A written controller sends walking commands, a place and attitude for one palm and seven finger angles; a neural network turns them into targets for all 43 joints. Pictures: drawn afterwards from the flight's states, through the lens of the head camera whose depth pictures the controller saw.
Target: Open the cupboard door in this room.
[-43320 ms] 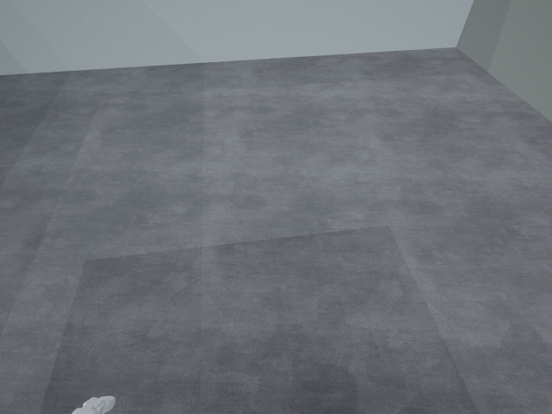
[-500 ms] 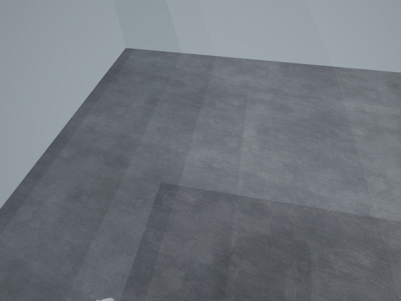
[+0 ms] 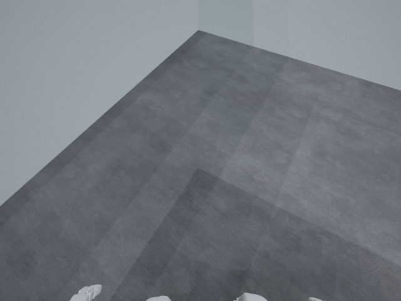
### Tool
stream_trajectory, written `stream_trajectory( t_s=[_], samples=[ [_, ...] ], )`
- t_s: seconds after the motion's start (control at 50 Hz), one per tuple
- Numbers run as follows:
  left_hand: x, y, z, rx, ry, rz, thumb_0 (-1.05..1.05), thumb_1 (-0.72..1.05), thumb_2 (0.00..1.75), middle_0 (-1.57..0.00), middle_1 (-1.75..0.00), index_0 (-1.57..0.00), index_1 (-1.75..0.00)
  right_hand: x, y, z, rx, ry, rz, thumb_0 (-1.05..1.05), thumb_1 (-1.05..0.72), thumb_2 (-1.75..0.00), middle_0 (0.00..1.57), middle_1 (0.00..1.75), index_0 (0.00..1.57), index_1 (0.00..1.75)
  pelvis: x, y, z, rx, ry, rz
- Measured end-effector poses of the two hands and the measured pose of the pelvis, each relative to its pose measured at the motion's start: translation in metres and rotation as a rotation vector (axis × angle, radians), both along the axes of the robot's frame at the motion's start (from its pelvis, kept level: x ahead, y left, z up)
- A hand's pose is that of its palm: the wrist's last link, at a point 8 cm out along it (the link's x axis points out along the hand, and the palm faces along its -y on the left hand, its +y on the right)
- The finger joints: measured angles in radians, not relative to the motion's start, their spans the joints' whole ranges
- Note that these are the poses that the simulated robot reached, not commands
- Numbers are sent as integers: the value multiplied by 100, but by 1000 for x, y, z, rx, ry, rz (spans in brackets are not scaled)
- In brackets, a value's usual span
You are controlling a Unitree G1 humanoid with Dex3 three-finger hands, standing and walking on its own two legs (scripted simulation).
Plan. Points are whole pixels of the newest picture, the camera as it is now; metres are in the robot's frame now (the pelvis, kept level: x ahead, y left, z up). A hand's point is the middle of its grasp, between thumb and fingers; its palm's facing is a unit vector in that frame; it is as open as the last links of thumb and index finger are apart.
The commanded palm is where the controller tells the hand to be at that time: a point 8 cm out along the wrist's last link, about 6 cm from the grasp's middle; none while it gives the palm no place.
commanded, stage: turn to face it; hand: left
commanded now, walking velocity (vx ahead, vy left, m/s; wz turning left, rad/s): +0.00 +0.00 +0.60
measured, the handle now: out of the picture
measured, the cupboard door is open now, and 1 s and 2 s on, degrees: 45 45 45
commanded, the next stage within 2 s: none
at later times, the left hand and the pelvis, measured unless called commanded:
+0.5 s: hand out of the picture +0.00 +0.16 -0.18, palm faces +0.35 -0.91 -0.23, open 7.4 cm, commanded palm none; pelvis +0.03 -0.04 -0.01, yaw +19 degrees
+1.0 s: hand out of the picture +0.03 +0.12 -0.15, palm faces +0.56 -0.79 -0.25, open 7.4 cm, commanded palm none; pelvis +0.07 -0.09 +0.01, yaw +36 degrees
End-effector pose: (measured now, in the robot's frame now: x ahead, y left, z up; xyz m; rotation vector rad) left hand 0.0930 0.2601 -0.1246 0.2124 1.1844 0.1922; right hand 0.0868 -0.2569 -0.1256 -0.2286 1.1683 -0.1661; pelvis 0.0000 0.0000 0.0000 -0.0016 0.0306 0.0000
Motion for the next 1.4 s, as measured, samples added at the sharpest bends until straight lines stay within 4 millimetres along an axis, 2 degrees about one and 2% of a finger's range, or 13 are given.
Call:
stream_trajectory(
  t_s=[0.12, 0.24, 0.38, 0.46, 0.5, 0.58, 0.7, 0.78, 0.88, 0.98, 1.14, 1.24, 1.4],
  samples=[
    [-8, -20, 13, 68, -52, 52, 0, 91, 89, -20, -30, -20, -30, 26, -30, -20, 43, 30, 50, 1, -91, -90, 20, 30, 21, 30, 8, -33, -7, 28, 0, 77],
    [-45, -47, 21, 50, 35, 140, 0, 91, 89, -20, -30, -20, -30, 60, -40, -10, 54, 53, 114, 1, -91, -90, 20, 30, 20, 30, 21, -48, 7, 51, 1, 159],
    [-86, -70, 7, -23, 99, 261, 0, 90, 89, -20, -30, -20, -30, 110, -18, -1, 47, 40, 259, 1, -91, -90, 20, 30, 20, 30, 31, -53, 9, 58, -1, 252],
    [-111, -67, -15, -60, 129, 339, 0, 90, 89, -21, -30, -21, -30, 142, 7, -2, 32, -27, 346, 1, -91, -90, 20, 30, 20, 30, 34, -45, -5, 34, -10, 303],
    [-118, -62, -24, -64, 147, 368, 0, 90, 89, -21, -30, -21, -30, 150, 15, -1, 24, -58, 377, 1, -91, -90, 20, 30, 20, 30, 33, -44, -10, 36, -16, 333],
    [-110, -52, -18, -43, 112, 410, 1, 91, 89, -20, -30, -20, -30, 148, 17, 4, 5, -41, 420, 1, -91, -90, 20, 30, 21, 30, 33, -49, -5, 18, -21, 380],
    [-82, -46, 5, 8, -7, 435, 1, 91, 89, -20, -30, -20, -30, 145, 2, 0, 4, 29, 452, 1, -91, -90, 21, 30, 21, 30, 40, -63, 2, -3, -16, 444],
    [-71, -54, 11, 61, -61, 446, 0, 91, 89, -20, -30, -20, -30, 154, -15, -13, 21, 54, 457, 1, -91, -90, 21, 30, 21, 30, 52, -81, -6, 10, 0, 489],
    [-81, -78, 16, 61, -40, 496, 0, 91, 89, -20, -30, -20, -30, 174, -25, -14, 14, 79, 489, 1, -91, -90, 20, 30, 21, 30, 60, -89, -2, 20, -10, 557],
    [-96, -100, 9, -2, -7, 564, 0, 91, 89, -20, -30, -20, -30, 194, -10, 1, 2, 79, 554, 1, -91, -90, 20, 30, 20, 30, 68, -88, 6, 40, -2, 621],
    [-145, -107, -29, -84, 48, 714, 0, 90, 89, -21, -30, -21, -30, 228, 50, 5, -25, -16, 727, 1, -91, -90, 20, 30, 20, 30, 64, -73, -11, 19, -9, 726],
    [-156, -100, -17, -65, 53, 777, 1, 91, 89, -20, -30, -20, -30, 229, 63, 14, -37, -14, 785, 1, -91, -90, 20, 30, 21, 30, 67, -74, 0, -8, -12, 782],
    [-142, -96, 8, 20, -25, 838, 1, 91, 89, -20, -30, -20, -30, 240, 59, 4, -20, 56, 842, 1, -91, -90, 21, 30, 21, 30, 85, -86, 5, -17, -9, 869]
  ],
)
